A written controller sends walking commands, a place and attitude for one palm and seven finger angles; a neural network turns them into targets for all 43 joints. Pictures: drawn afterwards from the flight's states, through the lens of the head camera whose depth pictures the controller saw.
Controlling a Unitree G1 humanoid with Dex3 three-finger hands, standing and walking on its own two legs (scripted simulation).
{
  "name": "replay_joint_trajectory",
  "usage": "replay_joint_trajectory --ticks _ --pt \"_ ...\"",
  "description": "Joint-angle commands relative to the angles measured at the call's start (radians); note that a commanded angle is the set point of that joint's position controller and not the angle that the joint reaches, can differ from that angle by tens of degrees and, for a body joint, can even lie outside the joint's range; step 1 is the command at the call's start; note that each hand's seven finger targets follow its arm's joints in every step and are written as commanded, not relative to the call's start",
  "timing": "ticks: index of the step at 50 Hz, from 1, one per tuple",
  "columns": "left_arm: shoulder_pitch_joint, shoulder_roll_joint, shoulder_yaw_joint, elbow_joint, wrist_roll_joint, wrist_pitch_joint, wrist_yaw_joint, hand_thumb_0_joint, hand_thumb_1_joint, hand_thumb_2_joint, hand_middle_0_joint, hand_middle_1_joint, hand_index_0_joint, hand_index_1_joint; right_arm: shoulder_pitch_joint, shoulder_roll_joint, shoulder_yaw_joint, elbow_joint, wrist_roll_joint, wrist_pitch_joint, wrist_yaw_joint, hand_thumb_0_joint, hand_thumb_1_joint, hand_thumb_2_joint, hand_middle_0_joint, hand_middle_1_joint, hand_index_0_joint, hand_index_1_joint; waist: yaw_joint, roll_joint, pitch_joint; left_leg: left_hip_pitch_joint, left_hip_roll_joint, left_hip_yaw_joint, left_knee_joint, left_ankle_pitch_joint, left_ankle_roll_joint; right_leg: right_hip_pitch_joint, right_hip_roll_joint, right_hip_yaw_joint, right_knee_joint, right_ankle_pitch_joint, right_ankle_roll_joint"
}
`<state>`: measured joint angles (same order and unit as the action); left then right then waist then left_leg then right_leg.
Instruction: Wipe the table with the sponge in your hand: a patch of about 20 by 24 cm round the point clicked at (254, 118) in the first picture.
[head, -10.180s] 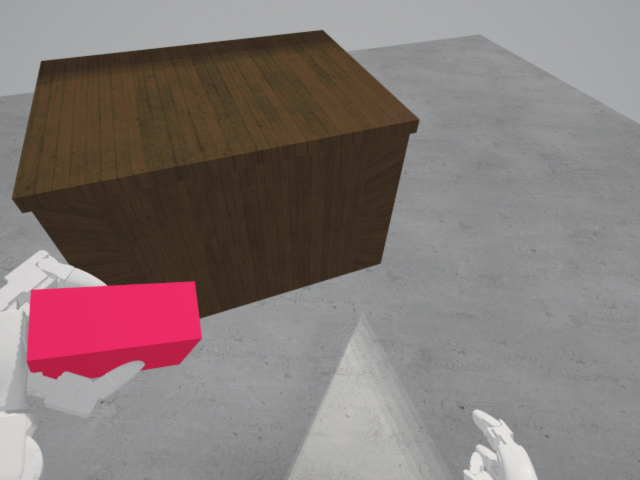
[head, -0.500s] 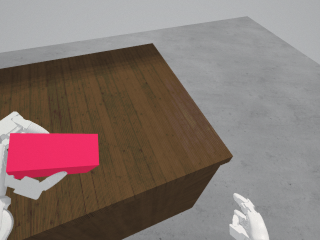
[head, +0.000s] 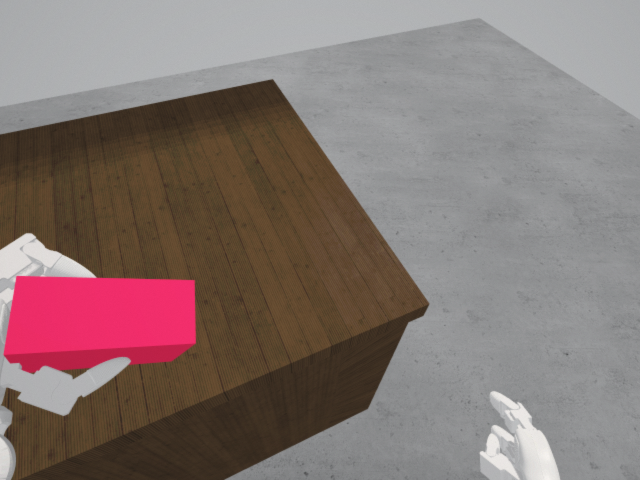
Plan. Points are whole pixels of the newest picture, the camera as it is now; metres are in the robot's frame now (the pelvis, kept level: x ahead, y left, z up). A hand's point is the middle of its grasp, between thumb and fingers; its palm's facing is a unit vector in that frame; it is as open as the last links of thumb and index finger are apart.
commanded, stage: shuffle to correct the standing spot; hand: left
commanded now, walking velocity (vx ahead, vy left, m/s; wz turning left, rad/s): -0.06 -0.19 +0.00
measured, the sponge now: (135, 325) +0.23 +0.19 +0.13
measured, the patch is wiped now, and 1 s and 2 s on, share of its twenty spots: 0.00 0.00 0.00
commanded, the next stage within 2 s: come to a stop and stand still in 0.30 s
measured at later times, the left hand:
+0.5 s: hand (26, 302) +0.23 +0.26 +0.18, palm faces +0.35 -0.77 -0.54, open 10.0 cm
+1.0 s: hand out of the picture +0.21 +0.34 +0.17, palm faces +0.45 -0.83 -0.33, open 10.0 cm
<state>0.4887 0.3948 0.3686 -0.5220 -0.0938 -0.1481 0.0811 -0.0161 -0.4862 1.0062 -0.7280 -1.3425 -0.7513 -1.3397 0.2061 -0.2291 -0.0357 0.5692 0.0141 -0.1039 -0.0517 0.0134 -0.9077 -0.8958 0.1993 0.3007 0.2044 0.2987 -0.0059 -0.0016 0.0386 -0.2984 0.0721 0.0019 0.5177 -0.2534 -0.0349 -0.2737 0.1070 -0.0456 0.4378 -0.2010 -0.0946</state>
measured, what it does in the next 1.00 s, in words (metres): shifts its weight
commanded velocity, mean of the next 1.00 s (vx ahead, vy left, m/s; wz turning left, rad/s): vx -0.04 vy -0.07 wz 0.00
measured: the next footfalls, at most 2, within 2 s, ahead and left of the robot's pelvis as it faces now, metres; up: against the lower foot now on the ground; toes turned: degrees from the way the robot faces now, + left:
none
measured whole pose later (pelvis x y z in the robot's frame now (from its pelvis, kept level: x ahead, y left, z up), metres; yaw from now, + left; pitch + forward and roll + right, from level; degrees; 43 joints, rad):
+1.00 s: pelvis -0.01 +0.07 +0.00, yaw +1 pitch +0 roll -1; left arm 0.35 0.36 0.38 -0.42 -0.03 -0.24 0.11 -0.02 -0.49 1.01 -0.73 -1.34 -0.75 -1.34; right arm 0.23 -0.16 0.04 0.60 0.00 -0.20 -0.01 0.01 -0.91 -0.90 0.20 0.30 0.21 0.30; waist 0.04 -0.04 0.04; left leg -0.24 -0.04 0.04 0.47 -0.22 0.06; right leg -0.24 -0.01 -0.02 0.44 -0.20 0.01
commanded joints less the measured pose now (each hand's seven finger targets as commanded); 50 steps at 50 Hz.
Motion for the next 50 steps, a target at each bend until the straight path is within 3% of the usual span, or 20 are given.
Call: replay_joint_trajectory --ticks 1,6,10,19,21,22,23,24,25,26,28,30,33,35,36,37,39,41,47,50 --pt "-0.052 0.201 0.152 -0.232 -0.018 -0.07 0.029 0.0 0.1 1.3 -1.2 -1.6 -1.2 -1.6 -0.088 -0.106 -0.035 -0.157 0.006 -0.056 -0.009 0.0 -0.9 -0.9 0.2 0.3 0.2 0.3 0.007 0.024 -0.154 0.11 0.027 -0.02 -0.019 0.071 0.059 -0.009 -0.197 0.159 -0.126 0.072 0.072" --pt "-0.042 0.204 0.155 -0.233 -0.014 -0.072 0.024 0.0 0.1 1.3 -1.2 -1.6 -1.2 -1.6 -0.092 -0.108 -0.035 -0.158 0.004 -0.052 -0.01 0.0 -0.9 -0.9 0.2 0.3 0.2 0.3 0.012 0.068 -0.17 0.088 0.066 -0.043 -0.055 0.176 0.065 0.063 -0.171 0.115 -0.067 0.185 0.096" --pt "-0.027 0.199 0.155 -0.228 -0.015 -0.071 0.017 0.0 0.1 1.3 -1.2 -1.6 -1.2 -1.6 -0.067 -0.112 -0.043 -0.165 0.002 -0.045 -0.007 0.0 -0.9 -0.9 0.2 0.3 0.2 0.3 0.014 0.034 -0.194 0.073 0.068 -0.037 -0.021 0.198 0.062 0.101 -0.184 0.124 -0.058 0.246 0.097" --pt "-0.023 0.199 0.154 -0.246 -0.021 -0.065 0.024 0.0 0.1 1.3 -1.2 -1.6 -1.2 -1.6 -0.069 -0.104 -0.036 -0.166 0.003 -0.038 -0.01 0.0 -0.9 -0.9 0.2 0.3 0.2 0.3 0.008 0.01 -0.164 0.064 0.049 -0.039 -0.008 0.122 0.057 0.047 -0.209 0.146 -0.087 0.186 0.086" --pt "-0.017 0.204 0.163 -0.24 -0.017 -0.065 0.03 0.0 0.1 1.3 -1.2 -1.6 -1.2 -1.6 -0.087 -0.097 -0.03 -0.159 0.007 -0.04 -0.012 0.0 -0.9 -0.9 0.2 0.3 0.2 0.3 0.01 0.039 -0.167 0.082 0.05 -0.038 -0.01 0.142 0.057 0.041 -0.214 0.15 -0.087 0.209 0.088" --pt "-1.103 0.995 0.653 -0.406 0.139 -0.208 -0.004 0.0 0.1 1.3 -1.2 -1.6 -1.2 -1.6 0.133 -0.035 -0.046 0.084 0.022 -0.144 -0.017 0.0 -0.9 -0.9 0.2 0.3 0.2 0.3 0.122 -0.115 -0.173 0.011 0.03 0.059 -0.053 0.136 -0.004 0.142 -0.18 0.186 -0.241 0.372 0.282" --pt "-0.525 0.427 0.386 0.151 0.044 -0.147 -0.044 0.0 0.1 1.3 -1.2 -1.6 -1.2 -1.6 0.072 -0.059 -0.044 -0.058 -0.023 -0.141 -0.019 0.0 -0.9 -0.9 0.2 0.3 0.2 0.3 0.024 -0.098 -0.242 -0.012 -0.083 0.07 -0.009 0.198 0.059 0.213 -0.212 0.144 -0.113 0.399 0.129" --pt "-0.252 0.251 0.213 0.295 0.038 -0.122 -0.073 0.0 0.1 1.3 -1.2 -1.6 -1.2 -1.6 0.032 -0.118 -0.063 -0.122 0.002 -0.163 -0.003 0.0 -0.9 -0.9 0.2 0.3 0.2 0.3 0.085 -0.01 -0.177 0.037 -0.067 0.07 0.029 0.195 0.035 0.145 -0.221 0.234 -0.089 0.539 0.143" --pt "-0.186 0.2 0.123 0.115 0.017 -0.145 -0.086 0.0 0.1 1.3 -1.2 -1.6 -1.2 -1.6 0.037 -0.13 -0.052 -0.142 -0.003 -0.154 0.011 0.0 -0.9 -0.9 0.2 0.3 0.2 0.3 0.074 0.08 -0.206 0.003 -0.045 0.054 -0.003 0.143 0.058 0.206 -0.241 0.2 -0.017 0.54 0.162" --pt "-0.087 0.097 0.054 0.074 -0.007 -0.15 -0.079 0.0 0.1 1.3 -1.2 -1.6 -1.2 -1.6 -0.019 -0.112 -0.038 -0.142 0.015 -0.154 0.029 0.0 -0.9 -0.9 0.2 0.3 0.2 0.3 0.06 0.182 -0.255 0.064 0.002 0.033 -0.048 0.222 0.084 0.196 -0.221 0.161 0.072 0.477 0.165" --pt "-0.085 0.122 0.06 -0.096 -0.001 -0.15 -0.047 0.0 0.1 1.3 -1.2 -1.6 -1.2 -1.6 -0.027 -0.117 -0.034 -0.16 0.011 -0.14 0.048 0.0 -0.9 -0.9 0.2 0.3 0.2 0.3 0.066 0.096 -0.228 0.026 0.04 -0.008 -0.031 0.271 0.09 0.163 -0.187 0.128 0.088 0.301 0.179" --pt "-0.082 0.158 0.096 -0.127 0.009 -0.143 -0.016 0.0 0.1 1.3 -1.2 -1.6 -1.2 -1.6 -0.044 -0.098 -0.024 -0.161 0.011 -0.143 0.048 0.0 -0.9 -0.9 0.2 0.3 0.2 0.3 0.066 -0.061 -0.197 -0.003 -0.005 0.0 -0.004 0.12 0.072 0.131 -0.198 0.16 -0.011 0.14 0.158" --pt "-0.117 0.207 0.157 -0.154 0.008 -0.147 0.023 0.0 0.1 1.3 -1.2 -1.6 -1.2 -1.6 -0.058 -0.082 -0.008 -0.151 0.005 -0.135 0.027 0.0 -0.9 -0.9 0.2 0.3 0.2 0.3 0.043 -0.195 -0.138 0.052 -0.067 -0.004 0.041 -0.036 0.058 -0.019 -0.248 0.232 -0.185 -0.192 0.089" --pt "-0.152 0.217 0.168 -0.184 0.01 -0.159 0.033 0.0 0.1 1.3 -1.2 -1.6 -1.2 -1.6 -0.067 -0.083 -0.003 -0.147 -0.004 -0.139 0.01 0.0 -0.9 -0.9 0.2 0.3 0.2 0.3 0.032 -0.098 -0.111 0.114 -0.062 -0.021 0.002 -0.038 0.06 -0.094 -0.254 0.244 -0.208 -0.303 0.048" --pt "-0.187 0.257 0.201 -0.225 0.016 -0.167 0.044 0.0 0.1 1.3 -1.2 -1.6 -1.2 -1.6 -0.096 -0.09 0.001 -0.135 -0.007 -0.135 0.001 0.0 -0.9 -0.9 0.2 0.3 0.2 0.3 0.027 0.002 -0.107 0.154 -0.044 -0.029 -0.048 -0.045 0.062 -0.117 -0.233 0.224 -0.19 -0.307 0.048" --pt "-0.198 0.21 0.16 -0.206 0.018 -0.172 0.043 0.0 0.1 1.3 -1.2 -1.6 -1.2 -1.6 -0.09 -0.083 0.006 -0.135 -0.011 -0.135 -0.004 0.0 -0.9 -0.9 0.2 0.3 0.2 0.3 0.023 0.054 -0.094 0.128 -0.023 -0.059 -0.106 -0.074 0.072 -0.087 -0.206 0.187 -0.158 -0.286 0.057" --pt "-0.223 0.196 0.147 -0.192 0.026 -0.177 0.045 0.0 0.1 1.3 -1.2 -1.6 -1.2 -1.6 -0.087 -0.087 0.009 -0.14 -0.007 -0.141 -0.005 0.0 -0.9 -0.9 0.2 0.3 0.2 0.3 0.03 0.156 -0.095 0.022 0.024 -0.119 -0.201 -0.126 0.087 0.045 -0.152 0.14 -0.071 -0.169 0.078" --pt "-0.237 0.173 0.134 -0.16 0.036 -0.177 0.044 0.0 0.1 1.3 -1.2 -1.6 -1.2 -1.6 -0.102 -0.08 0.016 -0.134 -0.001 -0.153 -0.001 0.0 -0.9 -0.9 0.2 0.3 0.2 0.3 0.034 0.187 -0.099 -0.029 0.056 -0.137 -0.25 -0.158 0.093 0.117 -0.141 0.101 0.001 -0.083 0.082" --pt "-0.199 0.081 0.036 -0.092 0.053 -0.159 0.029 0.0 0.1 1.3 -1.2 -1.6 -1.2 -1.6 -0.057 -0.087 0.015 -0.125 -0.006 -0.155 0.028 0.0 -0.9 -0.9 0.2 0.3 0.2 0.3 0.029 0.083 -0.093 -0.044 0.06 -0.146 -0.253 -0.076 0.077 0.157 -0.135 0.066 -0.002 -0.002 0.089" --pt "-0.198 0.104 0.054 -0.116 0.061 -0.153 0.03 0.0 0.1 1.3 -1.2 -1.6 -1.2 -1.6 -0.051 -0.092 0.007 -0.129 -0.007 -0.146 0.036 0.0 -0.9 -0.9 0.2 0.3 0.2 0.3 0.027 0.046 -0.117 -0.003 0.046 -0.122 -0.214 0.035 0.059 0.166 -0.142 0.071 -0.024 0.059 0.088"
